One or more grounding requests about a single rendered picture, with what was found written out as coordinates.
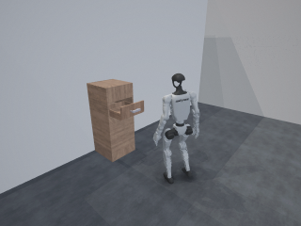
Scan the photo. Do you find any handle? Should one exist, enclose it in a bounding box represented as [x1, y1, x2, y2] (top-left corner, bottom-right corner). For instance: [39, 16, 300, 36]
[130, 108, 141, 113]

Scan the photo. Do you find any humanoid robot head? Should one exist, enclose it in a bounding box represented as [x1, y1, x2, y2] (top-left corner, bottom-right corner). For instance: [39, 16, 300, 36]
[171, 73, 187, 95]

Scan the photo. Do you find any robot right upper arm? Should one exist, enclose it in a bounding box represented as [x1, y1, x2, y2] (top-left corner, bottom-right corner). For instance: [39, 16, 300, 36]
[187, 91, 199, 115]

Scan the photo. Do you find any humanoid robot torso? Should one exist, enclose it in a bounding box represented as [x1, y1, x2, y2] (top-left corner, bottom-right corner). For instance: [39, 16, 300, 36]
[169, 90, 191, 136]

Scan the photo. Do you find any robot left hand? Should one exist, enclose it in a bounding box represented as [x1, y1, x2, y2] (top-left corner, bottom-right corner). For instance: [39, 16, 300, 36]
[153, 133, 162, 146]

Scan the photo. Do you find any robot left forearm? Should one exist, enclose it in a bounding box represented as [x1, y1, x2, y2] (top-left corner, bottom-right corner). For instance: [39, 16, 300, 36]
[155, 114, 166, 135]

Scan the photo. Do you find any drawer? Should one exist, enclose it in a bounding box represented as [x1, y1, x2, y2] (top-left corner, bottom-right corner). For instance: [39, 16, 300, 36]
[109, 100, 144, 121]

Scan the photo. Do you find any robot right forearm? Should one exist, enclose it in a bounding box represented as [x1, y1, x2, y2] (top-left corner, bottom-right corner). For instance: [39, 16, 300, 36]
[193, 113, 200, 128]

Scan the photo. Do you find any cabinet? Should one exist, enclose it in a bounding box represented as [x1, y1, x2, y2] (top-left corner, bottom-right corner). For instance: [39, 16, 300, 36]
[87, 79, 135, 162]

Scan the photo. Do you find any robot right hand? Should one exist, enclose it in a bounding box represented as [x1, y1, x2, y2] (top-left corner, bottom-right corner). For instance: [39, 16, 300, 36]
[192, 127, 199, 138]

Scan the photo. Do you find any robot left upper arm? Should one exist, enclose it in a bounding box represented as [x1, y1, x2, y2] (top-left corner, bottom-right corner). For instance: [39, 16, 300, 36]
[162, 94, 172, 121]

